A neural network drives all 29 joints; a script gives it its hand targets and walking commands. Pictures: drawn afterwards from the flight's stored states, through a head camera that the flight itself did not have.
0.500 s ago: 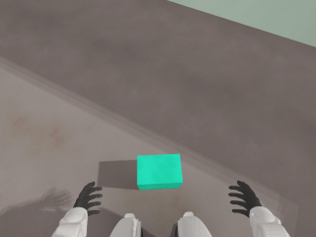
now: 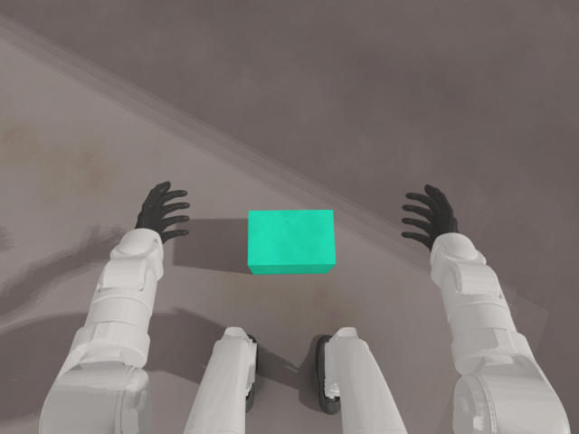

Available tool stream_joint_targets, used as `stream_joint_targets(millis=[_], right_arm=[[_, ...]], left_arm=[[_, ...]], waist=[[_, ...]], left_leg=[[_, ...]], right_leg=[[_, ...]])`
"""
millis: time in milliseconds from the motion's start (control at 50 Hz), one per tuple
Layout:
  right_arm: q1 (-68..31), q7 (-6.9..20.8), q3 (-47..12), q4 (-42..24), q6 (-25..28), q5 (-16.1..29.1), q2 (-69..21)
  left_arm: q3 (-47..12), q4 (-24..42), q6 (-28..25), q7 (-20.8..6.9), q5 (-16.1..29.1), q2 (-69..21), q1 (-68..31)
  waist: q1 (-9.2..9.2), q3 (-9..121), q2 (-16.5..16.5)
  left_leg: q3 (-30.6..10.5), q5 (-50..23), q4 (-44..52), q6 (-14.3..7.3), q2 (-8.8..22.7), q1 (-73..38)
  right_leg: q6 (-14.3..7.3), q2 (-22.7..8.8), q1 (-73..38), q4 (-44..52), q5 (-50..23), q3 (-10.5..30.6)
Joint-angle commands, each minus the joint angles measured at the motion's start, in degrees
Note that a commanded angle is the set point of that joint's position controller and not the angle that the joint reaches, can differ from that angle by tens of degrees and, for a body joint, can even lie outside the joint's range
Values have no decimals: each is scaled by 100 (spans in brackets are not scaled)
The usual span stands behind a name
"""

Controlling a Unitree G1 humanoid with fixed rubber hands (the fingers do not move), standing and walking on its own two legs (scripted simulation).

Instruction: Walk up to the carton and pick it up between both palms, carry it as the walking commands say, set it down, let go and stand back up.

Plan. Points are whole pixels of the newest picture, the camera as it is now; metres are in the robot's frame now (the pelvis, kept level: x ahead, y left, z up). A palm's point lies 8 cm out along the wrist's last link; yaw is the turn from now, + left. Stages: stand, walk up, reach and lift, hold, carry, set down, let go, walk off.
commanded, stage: reach and lift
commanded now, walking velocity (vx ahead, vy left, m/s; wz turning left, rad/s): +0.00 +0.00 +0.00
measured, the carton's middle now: (290, 244) +0.48 +0.00 -0.58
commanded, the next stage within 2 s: none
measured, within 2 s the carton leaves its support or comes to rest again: neither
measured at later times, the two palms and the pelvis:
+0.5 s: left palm (166, 169) +0.50 +0.21 -0.12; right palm (421, 175) +0.49 -0.21 -0.11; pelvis +0.02 +0.01 -0.01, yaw -1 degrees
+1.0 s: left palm (188, 205) +0.49 +0.21 -0.27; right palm (391, 209) +0.48 -0.20 -0.27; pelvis +0.00 +0.01 -0.15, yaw +0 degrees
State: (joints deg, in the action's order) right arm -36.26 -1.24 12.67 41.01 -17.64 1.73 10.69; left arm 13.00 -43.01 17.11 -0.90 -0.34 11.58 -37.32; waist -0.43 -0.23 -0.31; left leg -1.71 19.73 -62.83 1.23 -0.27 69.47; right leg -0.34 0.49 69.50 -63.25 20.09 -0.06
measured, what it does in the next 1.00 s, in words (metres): lowers itself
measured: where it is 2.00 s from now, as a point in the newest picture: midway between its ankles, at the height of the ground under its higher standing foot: (286, 388)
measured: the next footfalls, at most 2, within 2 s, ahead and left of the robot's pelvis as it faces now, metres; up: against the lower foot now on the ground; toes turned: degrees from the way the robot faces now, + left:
none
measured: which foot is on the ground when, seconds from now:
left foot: down 0.00-1.00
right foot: down 0.00-1.00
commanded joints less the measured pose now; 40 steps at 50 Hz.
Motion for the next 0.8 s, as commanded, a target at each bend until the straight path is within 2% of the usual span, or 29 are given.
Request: stream_joint_targets(millis=[0, 80, 160, 260, 340, 440, 500, 600, 780], right_arm=[[-1332, -92, 203, -352, 345, -10, 659], [-1853, -93, 229, -159, 628, -11, 711], [-2221, -43, 279, -21, 875, -38, 828], [-2749, 10, 272, 18, 1046, -68, 884], [-2888, 73, 346, -51, 1100, -158, 861], [-2635, 165, 485, -34, 1197, -328, 747], [-2571, 202, 557, -3, 1299, -385, 688], [-2693, 198, 694, 381, 1441, -397, 653], [-2955, 43, 500, 287, 1418, -137, 948]], left_arm=[[175, 371, -355, -27, 29, 807, -1485], [123, 83, -623, -15, 152, 826, -1892], [186, -67, -872, 34, 190, 914, -2225], [355, -80, -1089, 61, 171, 1071, -2752], [529, 44, -1172, 16, 95, 1068, -2772], [697, 5, -1256, -67, -76, 886, -2492], [720, -34, -1330, -94, -114, 762, -2440], [671, -339, -1445, -44, -88, 655, -2617], [426, -97, -1374, 206, 166, 901, -2886]], waist=[[-27, 4030, 60], [-36, 4558, 91], [-20, 5085, 76], [70, 5638, 27], [72, 6057, 6], [91, 5898, -57], [92, 5689, -78], [65, 5345, -26], [54, 6218, 158]], left_leg=[[374, -40, 660, -60, -326, -1368], [398, -375, 551, -13, -322, -1148], [418, -1006, 395, 23, -336, -1036], [419, -1619, 320, 16, -336, -1027], [406, -2157, 366, 8, -335, -1283], [346, -2569, 381, -2, -316, -1225], [297, -2549, 292, -4, -296, -1011], [233, -2019, -264, 37, -251, -275], [298, -1636, -1589, 157, -347, 292]], right_leg=[[206, 257, -1887, 744, -264, -122], [189, 301, -1658, 554, -631, -158], [181, 341, -1459, 370, -1233, -130], [212, 330, -1440, 325, -1738, 10], [224, 324, -1631, 434, -2205, 41], [229, 290, -1436, 472, -2539, 23], [225, 267, -1011, 393, -2468, 4], [211, 277, 217, -202, -1897, -54], [237, 381, 1135, -1494, -1387, -214]])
